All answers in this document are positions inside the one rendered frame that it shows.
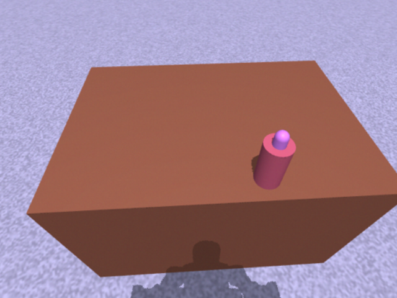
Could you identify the bottle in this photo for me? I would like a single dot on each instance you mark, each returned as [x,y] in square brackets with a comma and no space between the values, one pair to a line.
[275,155]

